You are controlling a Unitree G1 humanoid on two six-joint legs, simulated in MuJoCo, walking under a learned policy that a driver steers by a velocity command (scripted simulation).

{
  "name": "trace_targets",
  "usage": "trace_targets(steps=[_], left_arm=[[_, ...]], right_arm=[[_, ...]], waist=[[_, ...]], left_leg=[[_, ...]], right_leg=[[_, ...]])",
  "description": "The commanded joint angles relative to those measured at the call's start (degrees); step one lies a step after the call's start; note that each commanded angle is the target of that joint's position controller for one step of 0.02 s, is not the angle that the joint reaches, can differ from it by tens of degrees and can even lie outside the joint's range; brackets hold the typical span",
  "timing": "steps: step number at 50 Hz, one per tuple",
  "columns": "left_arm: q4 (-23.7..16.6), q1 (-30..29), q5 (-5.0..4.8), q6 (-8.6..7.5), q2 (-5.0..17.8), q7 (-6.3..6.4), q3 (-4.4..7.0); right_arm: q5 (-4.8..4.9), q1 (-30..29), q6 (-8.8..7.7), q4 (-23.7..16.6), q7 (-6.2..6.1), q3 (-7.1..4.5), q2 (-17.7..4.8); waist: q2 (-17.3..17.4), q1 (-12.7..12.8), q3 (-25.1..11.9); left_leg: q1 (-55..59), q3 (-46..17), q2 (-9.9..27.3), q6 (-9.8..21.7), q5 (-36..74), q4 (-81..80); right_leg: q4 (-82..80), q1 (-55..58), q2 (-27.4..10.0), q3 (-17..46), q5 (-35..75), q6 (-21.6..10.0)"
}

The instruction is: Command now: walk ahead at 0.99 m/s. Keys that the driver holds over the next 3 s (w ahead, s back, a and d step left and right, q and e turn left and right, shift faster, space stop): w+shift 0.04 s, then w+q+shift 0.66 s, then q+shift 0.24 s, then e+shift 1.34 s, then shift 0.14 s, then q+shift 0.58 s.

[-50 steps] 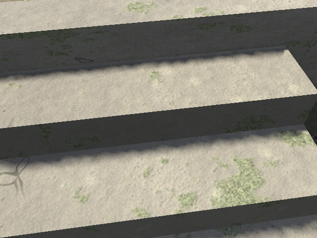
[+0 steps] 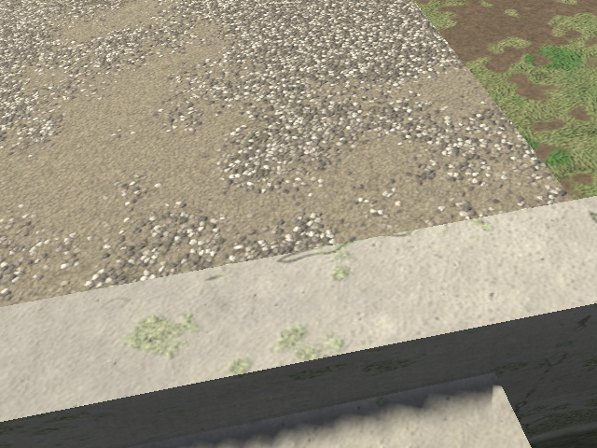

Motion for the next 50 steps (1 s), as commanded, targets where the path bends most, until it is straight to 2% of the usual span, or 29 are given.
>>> trace_targets(steps=[1, 3, 6, 11, 12, 13, 14, 16, 17, 18, 19, 20, 21, 23, 26, 29, 33, 34, 35, 36, 37, 38, 39, 40, 41, 43, 45, 48, 50], left_arm=[[-22.26, -25.89, -1.72, -4.1, -4.11, -3.64, -0.97], [-22.26, -17.24, -1.33, -1.39, -7.42, -4.21, -3.11], [-25.98, -17.82, -1.32, 0.33, -5.53, -4.13, -5.26], [-35.2, -35.64, 1.6, -1.24, -5.42, -2.28, -8.57], [-38.25, -42.23, 1.49, -2.09, -4.92, -2.1, -9.06], [-42.46, -49.84, 1.88, -3.38, -6.32, -1.76, -11.12], [-42.53, -47.78, 0.28, -4.51, -5.06, -0.41, -8.84], [-35.27, -18.8, 0.17, -2.72, 10.29, 1.66, -0.78], [-29.21, -1.45, 0.42, -2.44, 18.74, 0.96, 3.24], [-21.83, 10.17, 1.81, -1.98, 25.38, 0.37, 5.73], [-21.92, 4.56, 3.01, -1.18, 19.52, 2.37, 4.56], [-19.28, -2.06, 1.6, -0.17, 11.71, 2.71, 2.28], [-14.15, -4.14, 2.28, 0.01, 2.73, 2.16, 0.38], [-8.03, -11.9, 1.23, 0.77, -6.68, 0.9, -0.8], [-6.99, -16.72, 2.63, 1.68, -4.21, -0.91, 0.21], [-6.53, -18.36, 4.25, 0.99, 2.62, -0.26, 0.43], [-4.5, -3.56, 2.29, 2.05, 9.67, 2.8, 1.58], [-5.74, -5.49, 2.27, 2.18, 12.22, 3.58, 1.77], [-5.64, -3.15, 0.5, 2.28, 16.52, 4.56, 2.74], [-6.49, -0.51, -0.04, 2.04, 18.14, 5.73, 3.07], [-8.99, -3.03, 0.73, 3.19, 25.95, 6.0, 5.13], [-13.55, -9.2, -0.39, 4.76, 28.83, 5.54, 6.52], [-17.23, -10.41, -1.02, 4.45, 27.88, 5.69, 7.13], [-21.36, -9.07, -0.37, 1.58, 14.81, 3.87, 4.66], [-24.83, -13.53, 1.46, -2.19, 14.59, 0.96, 4.86], [-31.26, -24.4, 0.92, -3.8, 8.99, 0.32, 4.31], [-33.97, -21.2, 2.57, -2.66, 0.54, 1.03, 0.87], [-31.2, -15.08, 0.49, -0.31, 8.06, 1.78, 2.66], [-31.66, -19.75, 1.4, -0.1, 8.86, 4.27, 2.55]], right_arm=[[-0.21, 18.2, -0.25, 12.63, 0.59, 0.69, 6.79], [-0.68, 13.26, -0.05, 15.2, 0.88, 1.72, 10.75], [-0.93, 6.46, 0.98, 13.07, 0.88, 1.4, 4.8], [3.39, 23.67, 0.39, 15.49, -2.29, 1.08, 0.07], [3.72, 27.59, 1.07, 15.55, -3.55, 0.81, 0.85], [6.03, 26.86, 1.71, 14.72, -5.26, 0.0, -1.15], [5.62, 31.8, -0.46, 15.19, -5.55, -0.03, -1.76], [2.03, 21.59, -2.42, 13.96, -3.62, -4.4, -17.57], [1.07, 12.2, -2.85, 10.11, -4.08, -5.47, -17.54], [0.84, 13.65, -4.88, 4.86, -2.65, -2.77, -1.72], [1.21, 10.46, -6.48, 3.56, 0.21, -2.84, 0.45], [2.58, -1.35, -6.29, -3.97, 2.3, -2.36, 2.76], [3.15, -6.97, -4.74, -9.48, 2.91, -0.92, 5.71], [3.52, 4.74, -0.42, -9.57, 3.6, 0.19, 8.68], [6.14, 9.95, 3.28, -9.68, 2.98, 1.44, 8.97], [3.43, 1.16, 4.1, -13.46, 1.09, 1.55, 4.84], [3.57, -11.72, 4.16, -21.23, 0.95, 2.66, 2.08], [3.34, -15.06, 3.98, -22.56, 1.8, 2.65, -0.35], [3.89, -17.65, 3.58, -24.25, 2.68, 3.27, 1.25], [4.0, -17.11, 3.29, -23.35, 2.94, 1.01, -1.6], [3.99, -5.95, 3.0, -20.99, 2.97, -1.47, -6.11], [4.31, 8.26, 2.95, -16.58, 2.53, -4.22, -12.11], [3.87, 16.38, 3.3, -14.61, 2.5, -6.9, -18.07], [4.36, 14.71, 3.91, -12.6, 1.06, -8.99, -24.44], [2.09, 13.51, 3.63, -13.98, -0.71, -7.91, -21.86], [1.14, 19.94, 1.79, -9.54, -0.54, -4.91, -11.36], [2.69, 17.78, 1.16, -5.94, -0.28, -4.31, -6.5], [2.74, 5.06, -0.1, -9.58, -1.32, -4.29, -5.55], [2.97, 6.71, -0.86, -8.23, -2.14, -4.51, -6.58]], waist=[[-4.51, -0.13, 5.95], [-6.32, 8.18, 8.76], [-3.22, 13.85, 11.8], [-2.16, 5.09, 11.73], [-2.21, 1.81, 9.7], [-2.36, 1.38, 4.42], [1.16, 2.99, -4.56], [17.23, 19.93, -17.27], [11.75, 26.45, -23.65], [-24.4, 20.75, -29.75], [-22.04, 19.42, -25.91], [-16.7, 14.56, -9.79], [-9.83, 10.07, -0.59], [-0.86, -1.4, 8.73], [-1.24, -6.72, 10.89], [-3.17, -6.19, 10.3], [-1.3, 0.04, 9.95], [-0.74, -0.47, 9.62], [-3.22, -1.08, 5.8], [-5.08, -1.92, 0.63], [-13.91, -8.0, -5.17], [-17.03, -11.83, -11.17], [-14.6, -13.55, -15.27], [12.77, -3.92, -15.66], [14.6, -2.81, -23.59], [3.25, -2.41, -7.04], [-4.83, 5.74, 0.66], [-9.84, 11.3, 4.64], [-7.3, 8.15, 4.57]], left_leg=[[21.1, -50.24, 18.86, 7.12, -5.4, -43.0], [12.69, -32.84, 14.38, 3.1, 5.97, -40.36], [0.12, -18.07, 9.66, 2.37, 9.61, -47.29], [16.48, -28.93, 10.21, 3.72, 1.73, -52.14], [16.13, -28.54, 10.0, 4.42, 8.48, -55.22], [-0.87, -23.37, 8.87, 5.24, 20.93, -66.33], [-4.71, -25.3, 8.79, 6.81, 58.65, -61.29], [24.9, -24.17, 12.23, 4.66, 110.31, -35.99], [21.83, -28.24, 9.82, 3.92, 98.87, -17.51], [-1.16, -27.25, -0.84, 3.12, 35.02, 8.59], [-14.91, -35.24, -4.36, 2.66, 27.82, 38.43], [-25.14, -30.9, -2.21, 3.02, 27.42, 54.85], [-30.16, -28.17, -0.23, 3.69, 26.16, 62.88], [-26.55, -27.12, 3.74, 4.32, 24.18, 63.66], [-26.2, -23.4, 5.14, 3.49, 19.88, 57.14], [-25.56, -16.72, 4.44, 1.79, 26.07, 53.13], [-43.93, -12.31, 8.87, 0.66, 16.78, 42.11], [-29.82, -4.12, 8.65, 0.15, 14.61, 28.65], [-12.4, -1.08, 7.65, 1.32, 9.72, 18.17], [-0.31, 4.8, -0.35, 1.42, 3.92, 22.36], [4.49, 5.35, -2.71, 1.8, -1.08, 19.37], [9.99, 0.39, -5.87, 4.36, -2.95, 8.57], [25.87, -16.32, -4.88, 6.56, 0.95, -6.05], [40.03, -54.24, 6.83, 13.41, -1.91, -32.59], [46.19, -80.29, 11.51, 12.31, 0.55, -46.56], [32.72, -68.04, 8.88, 5.2, 16.12, -42.91], [21.06, -45.52, 2.43, 0.14, 26.26, -33.47], [7.75, -33.79, 1.25, 0.36, 36.14, -38.79], [7.32, -27.15, -0.66, -1.62, 44.02, -41.42]], right_leg=[[50.11, -41.54, 4.42, 10.51, -5.36, -5.55], [54.7, -46.33, 2.79, 11.86, -8.52, -5.73], [46.37, -46.15, 0.17, 2.41, -16.24, -0.86], [38.47, -64.83, -10.09, -6.99, -16.07, 6.99], [25.87, -57.25, -10.79, -8.96, -14.24, 8.09], [-0.67, -22.32, -8.07, -15.9, -18.5, 8.69], [-1.13, 4.14, -1.15, -21.44, -19.97, 10.11], [-12.18, 10.49, -0.84, -8.03, -34.09, 6.28], [-22.94, 21.89, -5.99, 9.03, -38.44, 1.9], [-46.9, 38.83, -21.93, 43.11, -47.01, -6.01], [-60.65, 35.17, -27.95, 65.91, -49.62, -9.47], [-60.9, 25.16, -28.52, 55.21, -45.43, -5.57], [-56.3, 14.91, -26.88, 39.56, -37.7, -3.03], [-50.24, -1.32, -20.92, 9.92, -25.86, 4.67], [-57.03, -8.02, -18.46, -11.85, -14.05, 8.38], [-62.76, -8.38, -15.14, -22.98, -4.61, 6.64], [-67.43, 17.51, -17.04, -23.99, -3.19, 6.45], [-72.55, 10.16, -15.89, -27.68, 3.87, 5.16], [-74.62, 6.43, -15.88, -29.67, 19.5, 4.5], [-65.63, 8.53, -16.63, -30.04, 67.31, 3.86], [-54.26, 16.02, -19.51, -27.32, 96.04, 2.07], [-38.76, 23.78, -20.76, -24.19, 106.05, 0.85], [-20.88, 14.81, -19.23, -19.7, 91.63, 3.23], [2.74, -9.92, -2.71, -13.55, 0.13, 8.29], [27.04, -20.45, 4.62, 4.54, -11.64, 7.13], [45.56, -33.06, 3.84, 5.35, -17.77, 4.87], [46.42, -36.2, 0.17, 4.62, -20.38, 4.34], [24.22, -28.93, -4.12, 0.33, -18.52, 6.78], [6.22, -25.47, -4.44, -5.11, -13.26, 7.6]])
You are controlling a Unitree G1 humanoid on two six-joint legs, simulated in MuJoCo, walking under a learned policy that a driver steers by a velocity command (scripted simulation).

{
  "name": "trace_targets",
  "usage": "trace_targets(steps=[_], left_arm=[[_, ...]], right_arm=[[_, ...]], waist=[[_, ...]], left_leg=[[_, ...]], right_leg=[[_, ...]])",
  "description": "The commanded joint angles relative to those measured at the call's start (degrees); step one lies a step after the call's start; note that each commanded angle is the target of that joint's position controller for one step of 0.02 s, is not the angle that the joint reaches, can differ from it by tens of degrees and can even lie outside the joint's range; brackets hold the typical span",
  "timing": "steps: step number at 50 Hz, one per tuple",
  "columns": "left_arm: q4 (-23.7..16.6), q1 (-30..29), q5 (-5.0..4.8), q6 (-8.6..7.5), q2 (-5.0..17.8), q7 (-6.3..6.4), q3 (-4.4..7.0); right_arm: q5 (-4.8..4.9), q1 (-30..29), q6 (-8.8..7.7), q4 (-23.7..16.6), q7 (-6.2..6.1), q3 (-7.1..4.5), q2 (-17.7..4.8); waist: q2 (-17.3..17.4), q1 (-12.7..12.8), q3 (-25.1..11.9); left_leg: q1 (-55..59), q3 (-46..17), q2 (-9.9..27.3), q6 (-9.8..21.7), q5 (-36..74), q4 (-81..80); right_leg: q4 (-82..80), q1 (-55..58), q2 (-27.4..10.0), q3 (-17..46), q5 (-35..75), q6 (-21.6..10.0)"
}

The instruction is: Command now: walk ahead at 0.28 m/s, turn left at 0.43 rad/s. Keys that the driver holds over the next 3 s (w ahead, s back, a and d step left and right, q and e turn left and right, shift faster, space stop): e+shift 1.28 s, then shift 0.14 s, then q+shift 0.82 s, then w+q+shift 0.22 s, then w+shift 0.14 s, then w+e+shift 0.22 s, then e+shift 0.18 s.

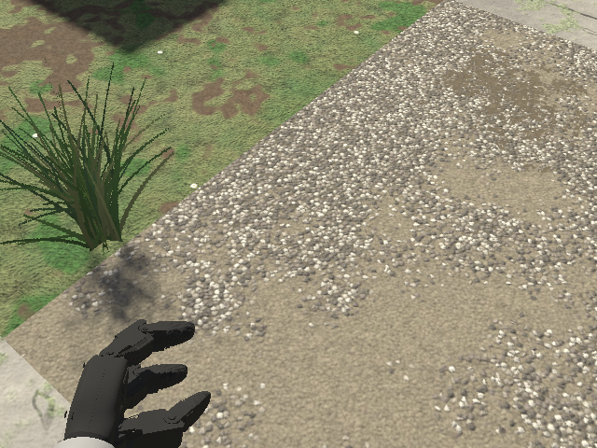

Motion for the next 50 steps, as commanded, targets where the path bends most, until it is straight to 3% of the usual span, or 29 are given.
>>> trace_targets(steps=[1, 3, 4, 6, 7, 8, 10, 12, 13, 14, 15, 16, 17, 18, 19, 20, 22, 23, 25, 28, 34, 40, 44, 47, 48, 49, 50], left_arm=[[1.07, 5.82, 0.62, 0.91, 4.93, 2.78, 1.23], [2.03, 4.6, -0.25, 0.8, 2.09, 2.88, 0.37], [3.37, 4.41, -0.62, 1.04, 1.88, 2.47, 0.59], [4.22, 1.32, -2.45, 2.18, 3.04, 1.1, 1.51], [4.42, 0.65, -2.81, 2.52, 3.31, 0.19, 1.8], [4.08, 0.77, -2.92, 2.69, 3.64, -0.89, 1.98], [3.93, 3.27, -2.68, 2.81, 6.76, -2.93, 3.42], [4.83, 7.5, -2.11, 3.18, 9.45, -4.38, 4.87], [5.79, 11.7, -1.91, 3.18, 10.3, -4.54, 5.54], [7.36, 19.03, -1.69, 2.91, 12.17, -4.23, 6.58], [7.52, 22.84, -1.47, 2.49, 14.03, -3.78, 7.1], [4.8, 18.81, 1.41, 2.42, 17.53, -2.53, 7.28], [2.44, 14.71, 0.8, 3.1, 15.13, -1.78, 7.18], [0.89, 12.83, -0.21, 3.98, 11.18, -0.87, 6.19], [0.23, 11.6, -1.1, 4.95, 10.08, -0.36, 5.66], [-0.19, 10.77, -2.03, 5.54, 10.81, -0.03, 5.73], [-0.51, 10.82, -2.08, 6.47, 10.85, 0.64, 5.89], [-0.38, 11.62, -2.02, 6.95, 10.7, 0.91, 5.91], [-0.17, 13.77, -2.22, 7.86, 12.46, 1.81, 6.72], [-0.46, 13.99, -2.33, 9.27, 12.92, 2.81, 6.94], [-1.0, 13.1, -2.6, 10.8, 12.48, 2.92, 7.0], [-1.79, 11.55, -2.98, 11.04, 12.64, 2.79, 7.64], [-2.35, 9.89, -3.07, 10.95, 13.79, 2.2, 8.35], [-2.6, 9.51, -3.44, 11.02, 13.52, 1.27, 8.44], [-2.44, 9.6, -3.79, 10.94, 13.22, 1.04, 8.35], [-1.86, 11.29, -4.31, 10.86, 11.47, 0.66, 7.83], [-0.81, 16.39, -3.95, 10.82, 8.14, 0.19, 6.88]], right_arm=[[-0.03, -11.78, -2.96, -6.99, -1.85, -0.92, -4.34], [-0.78, -8.57, -1.68, -4.68, -3.27, -0.33, -3.94], [-1.02, -7.3, -1.54, -3.94, -3.69, -0.21, -4.34], [-1.41, -6.28, -1.2, -3.29, -3.83, 0.06, -5.13], [-1.51, -6.28, -1.28, -3.17, -4.02, -0.21, -6.2], [-1.45, -6.69, -1.44, -2.99, -3.98, -0.81, -7.97], [-1.62, -9.85, -0.52, -4.0, -4.64, -1.29, -8.22], [-1.23, -12.83, 0.67, -5.64, -5.28, -1.7, -8.22], [-1.13, -14.26, 1.18, -6.36, -5.5, -1.94, -8.42], [-1.34, -14.96, 1.36, -7.29, -5.6, -1.94, -8.14], [-2.84, -15.23, 0.99, -9.95, -5.3, -1.39, -6.09], [-3.15, -6.0, 0.72, -10.73, -3.96, -0.36, -0.99], [-1.64, -3.42, -0.01, -8.77, -2.85, -0.65, -5.28], [-1.21, -10.1, -0.01, -9.55, -2.24, -1.23, -8.2], [-2.07, -15.88, 0.34, -11.08, -2.45, -1.08, -7.23], [-2.49, -18.8, 0.64, -13.11, -2.84, -1.01, -6.51], [-1.97, -18.46, 1.2, -14.13, -3.23, -1.18, -5.5], [-1.65, -17.66, 1.27, -13.84, -3.75, -1.14, -4.6], [-1.65, -17.96, 1.14, -13.67, -5.32, -1.59, -4.41], [-1.31, -17.93, 1.04, -13.01, -6.69, -2.17, -4.73], [-0.64, -20.05, -0.14, -13.18, -7.72, -3.3, -4.75], [-0.26, -21.52, -1.87, -12.65, -6.63, -3.87, -5.89], [-0.34, -22.41, -2.76, -11.68, -5.17, -4.66, -7.43], [0.45, -21.57, -3.14, -10.19, -4.11, -5.67, -9.27], [0.91, -21.35, -3.19, -9.82, -3.9, -6.03, -9.76], [0.97, -21.46, -3.11, -9.58, -3.85, -6.15, -9.89], [-0.31, -22.84, -2.43, -10.83, -4.07, -6.0, -10.95]], waist=[[-4.49, 4.0, -0.42], [2.74, 2.24, -5.16], [5.08, 0.9, -6.44], [5.78, -1.8, -4.49], [5.69, -3.07, -3.49], [7.42, -3.65, -3.6], [7.79, -2.99, -3.23], [7.12, -2.13, -3.44], [6.19, -0.22, -4.01], [3.26, 2.91, -6.29], [-5.05, 2.46, -8.24], [-21.47, -5.05, -11.38], [-15.29, -3.52, -17.9], [-6.12, -0.71, -12.41], [2.46, -0.38, -9.04], [4.5, -1.01, -6.07], [0.76, -1.83, -4.01], [-1.16, -1.52, -4.26], [-3.7, -0.37, -5.6], [-5.67, 0.23, -8.12], [-6.78, 0.89, -6.34], [-8.42, 1.27, -5.59], [-9.52, 1.61, -4.81], [-10.36, 1.6, -4.22], [-9.68, 1.13, -3.82], [-5.35, 1.21, -4.72], [2.38, 3.89, -9.09]], left_leg=[[-5.07, -5.51, 7.94, -2.68, 37.23, -17.24], [3.16, 0.74, 7.69, -5.16, 41.07, -16.64], [6.42, 2.93, 8.59, -6.05, 41.21, -17.74], [13.69, 4.95, 12.29, -6.63, 42.46, -19.65], [15.97, 5.36, 14.5, -6.45, 42.74, -19.7], [15.82, 3.7, 17.87, -4.31, 41.47, -19.03], [22.99, 2.82, 20.67, -2.34, 46.0, -14.71], [28.36, 2.86, 21.43, -1.56, 50.1, -8.27], [27.26, 3.84, 20.55, -2.07, 53.08, -2.64], [20.98, 5.65, 17.18, -3.69, 46.32, 8.46], [8.05, 7.56, 9.89, -5.75, 17.63, 23.81], [-14.09, 2.67, -2.06, -10.72, -19.4, 42.37], [-16.63, -5.72, 2.41, -10.03, -16.81, 49.93], [-18.55, -5.22, 4.22, -9.9, -11.01, 50.44], [-19.51, -4.39, 6.03, -9.5, -6.97, 48.42], [-19.16, -4.14, 7.33, -9.43, -4.14, 44.08], [-17.46, -3.48, 8.64, -9.55, -2.03, 38.43], [-17.93, -3.06, 8.9, -9.85, -1.91, 37.06], [-20.3, -3.41, 8.84, -11.01, -0.75, 34.95], [-23.53, -4.63, 8.47, -12.68, 1.15, 35.49], [-26.27, -5.68, 7.78, -13.13, 1.32, 35.21], [-22.37, -5.72, 6.95, -12.09, 0.63, 22.21], [-9.53, -5.1, 5.48, -12.15, 1.32, 6.99], [2.1, -5.37, 4.72, -13.04, 2.72, -7.23], [5.36, -5.46, 5.55, -12.87, 5.85, -12.95], [11.83, -5.88, 9.24, -11.1, 13.06, -19.6], [22.1, -11.28, 19.43, -6.24, 20.67, -16.49]], right_leg=[[-24.26, 7.83, -0.41, -10.63, 6.77, 1.53], [-38.55, 10.97, 1.2, -12.88, 18.0, 2.1], [-44.53, 13.03, 1.94, -13.55, 22.05, 2.18], [-54.25, 11.98, 2.92, -13.62, 23.45, 1.57], [-57.74, 12.17, 2.73, -13.28, 24.2, 1.24], [-58.67, 14.49, 1.28, -12.19, 24.01, 1.03], [-60.87, 11.92, 0.34, -10.89, 16.2, 0.27], [-65.75, 12.31, 1.69, -12.16, 9.37, -0.03], [-69.41, 17.34, 3.48, -13.24, 9.52, -0.66], [-73.19, 28.48, 3.3, -9.77, 17.02, -2.6], [-71.8, 39.87, -4.21, 3.73, 37.82, -5.27], [-77.73, 55.33, -13.98, 35.64, 38.82, -17.86], [-81.65, 57.49, -14.1, 40.46, 14.15, -18.52], [-81.65, 51.21, -11.07, 33.02, 1.65, -14.94], [-82.96, 44.66, -8.38, 28.37, -6.3, -11.63], [-84.02, 39.27, -6.31, 25.83, -8.79, -9.78], [-84.87, 34.57, -2.52, 22.31, -8.94, -7.06], [-84.17, 34.85, -1.67, 21.32, -6.34, -6.08], [-82.37, 37.27, -1.05, 20.97, 1.68, -4.8], [-80.09, 40.94, -0.17, 21.21, 6.75, -3.12], [-78.84, 43.44, 0.89, 25.61, 7.38, -2.68], [-76.69, 46.54, 1.61, 29.79, 11.05, -3.7], [-75.73, 42.05, 3.63, 31.74, 15.36, -4.85], [-74.93, 39.82, 5.55, 35.63, 12.61, -5.04], [-73.03, 39.25, 6.65, 36.16, 7.98, -4.55], [-67.91, 36.14, 9.73, 33.29, -5.09, -2.71], [-58.78, 29.27, 13.58, 26.76, -21.52, -0.71]])
Over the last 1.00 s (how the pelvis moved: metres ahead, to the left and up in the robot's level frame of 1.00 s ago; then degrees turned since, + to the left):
0.64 0.14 0.41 46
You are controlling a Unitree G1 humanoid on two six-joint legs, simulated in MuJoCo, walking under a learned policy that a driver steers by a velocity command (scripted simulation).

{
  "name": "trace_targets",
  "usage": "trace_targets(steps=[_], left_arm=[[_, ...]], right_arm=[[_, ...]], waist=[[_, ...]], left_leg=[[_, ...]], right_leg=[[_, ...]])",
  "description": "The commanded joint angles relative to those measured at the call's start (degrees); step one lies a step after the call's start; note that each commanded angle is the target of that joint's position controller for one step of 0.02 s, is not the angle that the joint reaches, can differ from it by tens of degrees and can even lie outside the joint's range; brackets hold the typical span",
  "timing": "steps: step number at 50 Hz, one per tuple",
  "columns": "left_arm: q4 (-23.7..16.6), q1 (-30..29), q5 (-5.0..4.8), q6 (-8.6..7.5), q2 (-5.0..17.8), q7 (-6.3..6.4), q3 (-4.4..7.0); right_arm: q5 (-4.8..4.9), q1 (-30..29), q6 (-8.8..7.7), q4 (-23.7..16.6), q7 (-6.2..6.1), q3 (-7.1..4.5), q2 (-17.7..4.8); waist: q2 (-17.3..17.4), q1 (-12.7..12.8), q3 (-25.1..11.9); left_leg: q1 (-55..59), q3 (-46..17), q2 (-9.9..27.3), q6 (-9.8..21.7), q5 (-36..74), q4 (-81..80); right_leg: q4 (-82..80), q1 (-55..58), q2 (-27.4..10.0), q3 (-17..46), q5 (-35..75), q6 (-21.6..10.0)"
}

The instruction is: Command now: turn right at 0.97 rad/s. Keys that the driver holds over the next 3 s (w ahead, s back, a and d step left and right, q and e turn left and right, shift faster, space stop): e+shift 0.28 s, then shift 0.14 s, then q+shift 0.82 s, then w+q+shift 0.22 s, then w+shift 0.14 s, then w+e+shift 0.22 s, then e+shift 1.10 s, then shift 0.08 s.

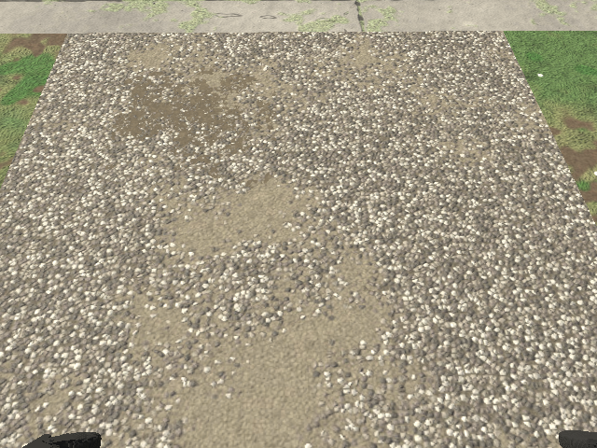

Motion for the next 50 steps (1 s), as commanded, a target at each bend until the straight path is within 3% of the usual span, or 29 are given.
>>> trace_targets(steps=[1, 2, 3, 4, 5, 7, 10, 12, 15, 17, 18, 21, 22, 23, 24, 25, 26, 27, 29, 31, 34, 38, 43, 45, 46, 47, 48, 49, 50], left_arm=[[-2.58, 7.46, -0.16, -1.08, 3.24, -1.08, 1.04], [-3.76, 4.37, -0.29, -2.18, 9.27, -1.56, 2.74], [-2.79, 2.86, -0.55, -2.15, 12.43, -1.47, 3.59], [-1.7, 3.48, -0.21, -1.38, 11.96, -1.07, 3.49], [-0.58, 5.94, 0.48, -0.44, 10.54, -0.67, 3.0], [-0.26, 7.94, 0.67, -0.02, 8.53, -0.35, 2.09], [-1.44, 4.7, 0.43, -0.35, 6.81, 0.8, 1.19], [-2.13, 3.0, 0.45, -0.58, 5.63, 0.9, 0.7], [-2.63, 1.9, 1.38, -0.99, 3.63, 0.03, -0.29], [-2.47, 2.13, 1.91, -1.2, 2.25, -0.77, -1.09], [-1.88, 3.02, 1.64, -1.17, 2.35, -1.12, -1.17], [-0.44, 7.61, 1.83, -0.98, 2.86, -1.63, -0.91], [0.82, 10.5, 1.97, -1.09, 3.23, -1.56, -0.65], [1.39, 12.23, 2.21, -1.3, 5.16, -1.31, -0.26], [-0.08, 12.34, 2.93, -1.54, 10.44, -0.51, 0.24], [-0.55, 9.79, 4.67, -2.48, 7.32, -0.74, -0.95], [0.17, 9.27, 5.7, -3.43, 4.26, -1.41, -1.77], [1.15, 6.57, 5.53, -4.01, 4.05, -1.56, -1.73], [0.43, 1.39, 4.22, -4.3, 4.45, -0.88, -1.69], [-0.03, 0.71, 4.38, -4.3, 4.07, 0.26, -1.71], [0.34, 0.89, 4.15, -4.24, 2.57, 1.46, -1.76], [1.83, 0.92, 3.84, -3.91, 4.81, 2.06, -0.18], [4.52, -0.58, 2.2, -3.79, 7.37, 0.43, 1.48], [5.42, -1.87, 1.01, -3.72, 7.47, 0.05, 1.81], [6.47, -1.18, 0.49, -3.62, 6.93, -0.09, 1.91], [8.07, 1.91, 0.8, -3.81, 5.44, -0.55, 1.72], [4.3, -1.3, 3.59, -4.28, 1.73, -0.41, 0.52], [1.11, -6.67, 3.87, -4.86, 1.72, 0.0, 0.01], [1.38, -9.3, 2.54, -5.14, 4.4, -0.04, 0.68]], right_arm=[[-2.53, -3.09, 0.49, -6.95, -0.39, -2.18, -9.78], [-3.55, -0.97, 0.71, -6.36, -0.43, -2.5, -8.27], [-2.87, -4.39, 0.86, -7.33, -0.88, -1.88, -5.52], [-2.25, -6.73, 1.63, -7.69, -1.65, -1.09, -3.93], [-1.91, -7.82, 2.37, -8.64, -2.39, -0.39, -3.74], [-2.33, -7.57, 3.39, -8.91, -3.13, 0.51, -3.81], [-2.78, -4.14, 4.08, -7.75, -2.81, 0.96, -3.92], [-2.79, -1.96, 4.45, -6.71, -2.58, 0.54, -4.64], [-2.48, -0.86, 4.53, -5.68, -1.97, -0.46, -6.38], [-1.77, -0.92, 4.58, -5.08, -1.21, -0.87, -7.49], [-1.53, -0.82, 4.46, -4.68, -0.83, -1.02, -7.64], [0.45, -0.69, 4.14, -3.51, -0.08, -0.88, -7.59], [1.06, -0.25, 4.13, -2.82, 0.03, -0.03, -5.62], [0.68, 3.64, 3.81, -1.01, 0.6, 1.21, -2.11], [-2.89, 5.14, 2.96, -2.92, 1.94, 3.7, 3.31], [-1.35, 1.88, 2.91, -2.62, 1.33, 2.43, -0.23], [0.42, -0.05, 3.67, -1.84, 0.74, 1.48, -3.6], [0.97, 1.31, 4.57, -0.84, 0.62, 1.21, -3.27], [0.35, 4.69, 6.23, 1.05, 0.07, 0.02, -5.1], [0.73, 5.71, 6.32, 0.8, -0.27, -0.83, -6.41], [0.33, 4.65, 6.49, -1.09, -0.51, -0.21, -3.87], [-0.34, 2.59, 6.73, -4.63, 1.41, 1.28, -0.44], [0.06, 3.62, 7.23, -6.75, 3.36, 0.93, -1.85], [0.52, 5.16, 7.61, -6.96, 3.82, 0.38, -2.2], [0.56, 7.54, 7.54, -6.34, 3.4, -0.33, -2.99], [0.11, 12.46, 7.26, -5.4, 2.26, -2.08, -6.72], [-0.45, 16.37, 6.69, -6.41, 1.0, -4.64, -16.18], [-1.84, 14.77, 5.26, -8.42, 1.59, -3.97, -16.59], [-1.25, 13.48, 4.18, -8.53, 2.08, -3.19, -13.44]], waist=[[13.95, 3.11, -12.75], [18.47, 0.98, -12.04], [14.49, 0.73, -7.08], [11.03, 1.13, -4.02], [9.07, 1.21, -2.51], [7.3, 0.93, -0.47], [8.19, -1.48, -1.01], [9.45, -2.68, -1.67], [9.5, -3.48, -3.75], [9.2, -2.95, -4.85], [9.58, -2.53, -5.17], [10.05, 0.2, -5.66], [8.75, 1.62, -6.04], [2.55, 1.47, -7.05], [-17.46, -1.18, -9.93], [-16.75, 1.91, -10.47], [-11.69, 3.25, -7.37], [-11.23, 1.76, -4.86], [-11.0, 0.29, -1.32], [-8.33, -0.01, -1.38], [-5.74, 0.71, -1.77], [-5.41, 1.85, -3.08], [-7.42, 1.01, -4.1], [-6.8, -0.57, -4.41], [-5.38, -1.96, -5.05], [0.43, -3.76, -7.29], [18.02, -4.33, -7.79], [19.81, -5.54, -14.53], [11.33, -6.83, -13.86]], left_leg=[[22.99, -15.11, 24.53, 12.71, 30.34, -2.26], [16.74, -20.67, 29.12, 18.09, 22.69, -6.08], [12.18, -15.45, 24.7, 16.44, 9.51, -7.95], [8.36, -9.71, 20.31, 13.53, -0.65, -8.66], [4.68, -5.52, 18.45, 12.38, -1.43, -9.48], [1.27, 0.71, 17.26, 12.89, 1.94, -10.69], [6.86, 5.86, 17.04, 13.57, 2.37, -10.11], [10.84, 7.42, 17.95, 14.22, 1.94, -10.01], [11.94, 9.55, 19.7, 14.78, 2.69, -9.19], [9.47, 10.52, 20.52, 15.26, 2.74, -8.61], [8.83, 10.51, 20.95, 15.29, 2.63, -8.18], [7.8, 9.98, 22.93, 14.17, 9.16, -3.19], [4.33, 10.83, 21.37, 11.92, 9.75, 0.86], [-1.9, 14.46, 17.79, 7.18, 1.75, 6.66], [-15.84, 19.72, 11.14, 0.35, -24.3, 22.45], [-17.9, 14.03, 9.83, -1.49, -28.67, 27.39], [-15.1, 11.42, 10.5, -1.37, -25.94, 30.61], [-15.45, 10.57, 9.88, -1.22, -23.08, 32.71], [-15.25, 9.33, 7.94, -2.12, -18.56, 39.97], [-17.59, 9.52, 6.73, -2.94, -15.04, 45.8], [-22.78, 9.18, 8.65, -4.26, -11.81, 43.41], [-19.04, 12.2, 10.67, -4.51, -12.35, 31.46], [-11.17, 16.69, 9.13, -0.66, -13.69, 20.05], [-6.07, 18.37, 7.6, 1.88, -10.0, 12.01], [-0.08, 18.81, 5.63, 3.57, -4.7, 6.06], [10.5, 14.34, 5.33, 6.71, 5.83, 0.91], [24.07, -8.39, 19.58, 14.48, 34.67, 0.19], [25.73, -25.11, 26.73, 26.07, 31.39, -3.98], [24.64, -20.32, 25.78, 24.87, 23.59, -5.92]], right_leg=[[19.81, -13.72, -2.46, -7.55, -32.6, 1.69], [31.53, -17.91, -7.59, -13.51, -28.09, 4.56], [35.54, -19.7, -11.84, -16.14, -21.04, 5.76], [39.72, -20.41, -13.47, -18.15, -15.58, 6.2], [46.3, -20.24, -13.68, -20.88, -12.54, 6.9], [54.4, -20.61, -15.83, -26.65, -9.02, 8.29], [50.48, -24.6, -20.63, -29.63, -5.23, 10.31], [44.37, -25.96, -23.33, -30.38, -5.06, 11.17], [33.26, -20.96, -25.8, -31.41, -7.03, 10.62], [25.22, -13.97, -25.16, -32.85, -10.05, 8.62], [21.37, -11.2, -24.3, -33.74, -10.87, 7.63], [7.02, -2.93, -22.04, -35.02, -8.46, 3.95], [-2.27, 4.14, -20.19, -34.67, -3.74, 1.92], [-8.9, 13.27, -21.66, -29.78, 5.24, 0.31], [-8.14, 23.82, -38.35, -10.28, 26.57, -5.25], [-11.16, 13.77, -44.54, -8.81, 24.52, -14.37], [-13.41, 8.63, -40.46, -13.7, 14.71, -13.56], [-13.93, 6.63, -37.59, -17.87, 6.83, -10.73], [-14.09, 2.41, -35.7, -24.96, 8.08, -8.58], [-14.4, 3.83, -36.18, -27.71, 10.97, -8.68], [-14.06, 9.8, -38.29, -29.65, 12.42, -9.08], [-12.71, 12.0, -39.64, -33.2, 16.83, -9.93], [-9.15, 12.14, -41.56, -36.51, 24.53, -8.99], [-4.8, 11.52, -41.45, -38.75, 24.05, -5.84], [-0.29, 9.09, -39.89, -41.07, 22.14, -3.14], [9.95, 3.06, -35.58, -44.48, 18.18, 0.83], [31.01, -18.34, -27.47, -46.87, -14.35, 6.67], [42.64, -28.13, -19.9, -33.7, -28.85, 8.65], [44.74, -29.81, -21.33, -28.35, -26.22, 7.88]])
Over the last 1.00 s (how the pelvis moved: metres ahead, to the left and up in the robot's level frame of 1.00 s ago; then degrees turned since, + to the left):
0.32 -0.04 0.01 -40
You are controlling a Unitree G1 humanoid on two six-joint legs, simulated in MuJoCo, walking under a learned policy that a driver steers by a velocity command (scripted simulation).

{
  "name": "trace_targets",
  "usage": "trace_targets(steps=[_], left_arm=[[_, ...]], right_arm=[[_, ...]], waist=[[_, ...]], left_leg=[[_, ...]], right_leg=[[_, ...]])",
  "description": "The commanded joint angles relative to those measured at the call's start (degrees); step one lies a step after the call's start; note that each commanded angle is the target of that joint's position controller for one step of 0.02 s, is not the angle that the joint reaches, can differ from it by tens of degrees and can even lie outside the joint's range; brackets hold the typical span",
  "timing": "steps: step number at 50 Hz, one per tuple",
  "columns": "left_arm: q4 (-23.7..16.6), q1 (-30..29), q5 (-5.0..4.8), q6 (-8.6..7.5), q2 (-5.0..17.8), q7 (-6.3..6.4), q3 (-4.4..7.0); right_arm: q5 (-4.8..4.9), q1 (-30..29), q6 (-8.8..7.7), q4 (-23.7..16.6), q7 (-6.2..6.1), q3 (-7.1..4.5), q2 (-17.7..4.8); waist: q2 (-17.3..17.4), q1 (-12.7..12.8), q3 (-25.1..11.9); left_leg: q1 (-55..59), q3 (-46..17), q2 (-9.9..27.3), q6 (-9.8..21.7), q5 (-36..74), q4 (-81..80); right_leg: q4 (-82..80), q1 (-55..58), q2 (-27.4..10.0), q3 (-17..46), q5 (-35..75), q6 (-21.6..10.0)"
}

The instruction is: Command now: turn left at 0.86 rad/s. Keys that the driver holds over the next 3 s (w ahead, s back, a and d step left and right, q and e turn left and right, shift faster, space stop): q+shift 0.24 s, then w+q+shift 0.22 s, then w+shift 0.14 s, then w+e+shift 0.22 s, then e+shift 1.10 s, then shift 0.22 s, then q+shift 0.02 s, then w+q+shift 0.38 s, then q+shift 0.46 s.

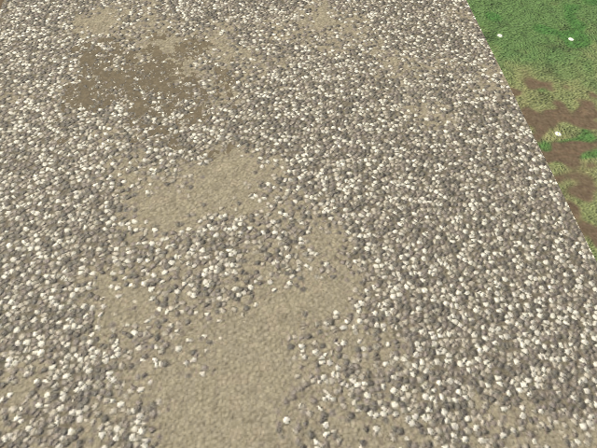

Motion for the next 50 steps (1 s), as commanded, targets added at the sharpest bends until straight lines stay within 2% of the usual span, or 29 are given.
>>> trace_targets(steps=[1, 2, 3, 5, 8, 12, 15, 18, 19, 20, 21, 22, 23, 24, 29, 32, 33, 35, 37, 39, 41, 42, 43, 44, 45, 46, 47, 48, 50], left_arm=[[-8.81, -9.76, -0.3, -2.48, 3.06, 0.23, 0.03], [-7.9, -8.52, 0.29, -2.58, 3.39, 0.8, 0.24], [-7.66, -7.3, 0.83, -2.49, 4.6, 1.23, 0.72], [-6.44, -4.7, 1.06, -2.46, 3.97, 0.98, 0.72], [-6.14, -4.76, 0.57, -2.39, 1.95, 1.02, -0.14], [-6.48, -6.58, 0.08, -2.63, 1.72, 0.41, -0.35], [-6.25, -6.22, -1.63, -4.07, 3.35, -1.17, 0.25], [-4.5, -0.4, -3.08, -6.07, 4.37, -1.96, 1.7], [-2.46, 5.85, -3.4, -6.5, 5.84, -1.74, 2.71], [-1.44, 13.1, -2.24, -6.59, 9.38, -1.3, 3.72], [-1.77, 12.53, 0.75, -7.03, 12.22, -1.86, 3.7], [-2.97, 8.42, 0.86, -7.59, 10.38, -1.73, 3.37], [-3.31, 6.69, -0.32, -7.35, 7.32, -1.17, 2.41], [-3.28, 7.62, -0.89, -7.02, 5.78, -0.97, 1.65], [1.42, 14.12, 0.77, -7.94, 3.62, -1.42, -0.24], [3.29, 16.61, 0.57, -7.68, 2.89, -1.3, -1.16], [4.02, 16.91, -0.07, -7.36, 2.93, -1.25, -1.56], [5.35, 19.61, -1.2, -6.71, 3.56, -1.09, -1.89], [6.05, 21.14, -1.8, -6.09, 5.19, -0.66, -1.94], [6.42, 20.82, -2.53, -5.4, 7.3, -0.46, -1.66], [7.87, 21.55, -1.91, -5.17, 9.47, -0.51, -1.42], [8.04, 20.25, -1.01, -4.97, 9.56, -0.45, -1.57], [5.86, 18.7, 0.32, -5.45, 7.63, -0.45, -2.16], [2.79, 26.45, 0.27, -6.71, -4.11, -0.83, -4.73], [2.07, 22.87, -2.68, -7.64, 0.64, -0.94, -3.57], [-0.33, 15.42, -4.19, -6.86, 3.93, -0.41, -2.13], [-1.2, 12.09, -3.2, -5.81, 3.46, 0.21, -2.13], [-0.9, 11.37, -1.91, -4.56, 3.07, 0.32, -1.8], [-0.62, 14.29, -2.72, -1.58, 0.07, -0.26, -1.44]], right_arm=[[0.42, 8.01, -2.57, -3.29, -0.8, -3.55, -11.8], [1.49, 4.05, -2.31, -4.14, -1.36, -3.12, -10.31], [1.83, 0.02, -1.85, -5.17, -1.83, -2.63, -9.39], [0.85, -1.68, -1.47, -6.1, -2.27, -2.41, -9.09], [0.92, -0.17, -1.1, -6.11, -2.67, -2.86, -9.66], [1.23, -1.01, -0.45, -6.84, -2.71, -3.38, -10.82], [1.9, 0.75, -0.89, -6.53, -1.89, -3.11, -11.13], [1.8, -2.1, -1.62, -7.09, -0.94, -2.02, -9.31], [1.77, -4.04, -1.97, -7.92, -1.05, -1.25, -7.04], [1.61, -2.7, -2.31, -7.89, -1.13, 0.35, -1.58], [2.62, -4.08, -3.16, -11.21, -1.0, 0.5, -1.93], [2.42, -4.45, -3.66, -11.03, -0.72, -0.06, -5.56], [1.94, -3.46, -3.57, -9.68, -0.46, -0.66, -7.61], [1.13, -1.83, -3.66, -8.09, -0.41, -0.55, -6.98], [2.14, -2.35, -4.84, -6.45, -0.41, 1.21, -2.39], [1.99, -5.93, -5.45, -6.46, 0.01, 1.53, -2.06], [1.3, -7.43, -5.82, -6.78, 0.44, 1.91, -1.68], [0.92, -13.45, -6.99, -8.11, 1.31, 2.86, 0.11], [1.89, -16.87, -8.17, -9.31, 2.53, 3.23, 0.88], [2.35, -16.26, -9.12, -9.27, 3.43, 2.77, -0.31], [2.74, -9.38, -9.25, -8.36, 2.97, 0.51, -4.99], [2.85, 2.6, -8.8, -5.56, 2.08, -1.22, -8.01], [1.81, 16.19, -7.88, -3.04, 0.72, -2.53, -11.13], [-1.16, 20.04, -7.75, -1.47, 0.48, -3.56, -18.33], [-2.94, 21.1, -7.3, -2.38, 0.42, -2.36, -13.81], [-2.32, 16.77, -7.18, -1.49, 0.32, -1.29, -10.15], [-1.14, 13.25, -6.95, -0.45, 0.16, -0.54, -6.98], [-0.6, 9.48, -6.77, 0.21, -0.01, 0.1, -3.94], [-1.06, 2.18, -7.16, 1.17, -0.51, 0.4, -1.34]], waist=[[9.7, -5.04, -11.83], [5.76, -2.79, -9.64], [6.28, -0.64, -8.65], [7.02, 0.92, -9.96], [6.89, 0.4, -10.7], [9.83, -0.4, -10.18], [12.74, -1.61, -9.99], [14.37, 2.52, -6.41], [12.18, 5.72, -6.48], [2.26, 7.06, -10.77], [-9.08, 4.41, -5.01], [-9.26, 2.83, -0.18], [-7.24, 2.63, 1.79], [-4.34, 2.56, 1.02], [-3.07, 2.42, 4.2], [-3.07, 2.69, 5.43], [-3.07, 2.33, 5.56], [-2.75, 5.1, 6.79], [-3.6, 6.1, 7.45], [-6.01, 4.5, 6.9], [-9.89, -1.17, 0.89], [-10.55, -8.45, -5.57], [-9.19, -14.84, -15.43], [16.23, -7.86, -30.47], [19.36, -10.08, -35.41], [17.03, -8.96, -23.04], [13.95, -7.07, -14.72], [12.12, -4.5, -10.07], [13.63, 0.84, -5.69]], left_leg=[[26.85, -31.23, 17.98, 15.81, 28.06, -18.5], [23.12, -27.72, 15.2, 12.57, 25.78, -18.1], [18.33, -24.97, 13.09, 10.93, 26.43, -18.09], [14.26, -22.91, 10.35, 10.37, 30.64, -17.58], [13.44, -24.12, 8.36, 9.82, 28.57, -16.24], [11.23, -29.05, 7.2, 8.68, 21.36, -15.39], [8.02, -35.57, 6.55, 9.3, -14.12, -20.6], [-1.78, -36.95, 3.93, 8.09, -21.74, -18.5], [-10.21, -33.73, 1.71, 5.24, -22.69, -12.33], [-18.09, -23.01, -4.31, 1.13, -22.81, 7.15], [-33.03, -17.46, -5.74, -0.03, -14.39, 19.6], [-37.07, -15.67, 0.5, -1.13, -8.54, 26.91], [-37.56, -13.27, 2.25, -2.36, -3.58, 31.34], [-35.35, -11.91, 3.03, -2.77, -0.6, 35.33], [-33.99, -12.76, 3.2, -3.22, 11.26, 37.57], [-34.48, -12.02, 3.27, -4.15, 15.99, 30.14], [-33.36, -8.39, 5.19, -4.41, 18.01, 25.87], [-28.39, -4.2, 5.85, -5.1, 20.1, 16.04], [-21.59, -3.08, 4.52, -5.34, 18.8, 7.07], [-12.06, -2.2, 1.92, -4.37, 14.69, -1.42], [2.6, -1.45, -1.66, -2.25, 8.09, -5.75], [17.83, -0.76, -2.79, -0.75, 9.04, -6.94], [39.85, -8.7, 6.27, 0.8, 11.38, -2.48], [59.52, -36.59, 25.18, 7.86, 11.84, -6.52], [54.65, -48.12, 28.01, 10.25, 15.83, -17.32], [46.52, -36.27, 26.08, 8.37, 25.83, -16.55], [37.63, -25.88, 24.18, 7.46, 36.53, -15.4], [29.11, -18.01, 20.99, 6.33, 39.24, -16.46], [16.78, -8.85, 18.86, 4.93, 36.39, -21.21]], right_leg=[[18.59, -24.89, 4.93, 11.94, -1.9, 0.09], [15.31, -24.3, 3.94, 12.69, 3.08, -0.25], [12.22, -21.17, 3.93, 12.81, 6.64, -0.19], [10.6, -16.13, 6.35, 11.87, 10.61, 0.41], [2.21, -14.52, 8.98, 12.28, 12.84, 1.25], [-8.5, -10.55, 11.38, 13.66, 13.62, 0.64], [-16.64, -4.62, 11.98, 13.8, 11.15, -1.17], [-28.86, 11.28, 11.09, 12.83, 12.46, -2.96], [-33.73, 22.67, 7.18, 14.79, 14.47, -4.52], [-37.32, 33.7, -5.44, 27.85, 2.48, -7.94], [-45.96, 31.79, -14.66, 50.59, -17.96, -13.65], [-46.88, 27.01, -16.94, 51.81, -22.0, -15.45], [-46.37, 25.05, -14.3, 44.36, -17.88, -13.88], [-46.0, 22.93, -11.11, 38.73, -13.79, -12.31], [-49.06, 16.84, -5.9, 23.24, -0.34, -12.44], [-50.6, 17.56, -5.78, 19.24, 7.47, -14.27], [-51.5, 17.96, -5.69, 18.6, 10.67, -14.7], [-53.24, 17.49, -5.7, 17.49, 16.94, -15.15], [-53.96, 17.84, -6.47, 16.51, 21.3, -15.05], [-52.55, 18.41, -6.91, 15.06, 26.81, -14.47], [-42.14, 20.73, -7.59, 14.1, 51.83, -13.14], [-28.02, 17.03, -5.08, 11.62, 63.25, -11.02], [-9.46, 2.54, -2.45, 12.3, 51.41, -8.23], [13.37, -15.7, 7.16, 13.63, 3.25, -4.78], [22.45, -17.91, 7.58, 19.79, 0.06, -3.53], [25.31, -23.26, 4.78, 16.38, 3.2, -2.89], [24.46, -24.42, 2.63, 13.1, 5.68, -2.53], [21.86, -21.66, 1.07, 12.0, 8.13, -2.39], [19.05, -13.75, -0.73, 11.54, 9.89, -2.34]])
Over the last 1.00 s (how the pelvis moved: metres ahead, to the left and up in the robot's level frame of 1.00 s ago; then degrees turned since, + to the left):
0.00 0.02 -0.02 -4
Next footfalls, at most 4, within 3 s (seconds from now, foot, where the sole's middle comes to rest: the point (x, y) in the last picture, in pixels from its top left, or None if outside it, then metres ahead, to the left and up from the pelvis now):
0.38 right None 0.15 -0.11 -0.75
0.86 left None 0.30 0.38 -0.75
1.26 right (197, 357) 0.62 0.24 -0.75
1.74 left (117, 325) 0.70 0.43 -0.75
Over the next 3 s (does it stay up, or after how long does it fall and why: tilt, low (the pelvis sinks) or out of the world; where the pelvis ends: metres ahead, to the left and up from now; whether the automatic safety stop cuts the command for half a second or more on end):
stays up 0.87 0.25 0.02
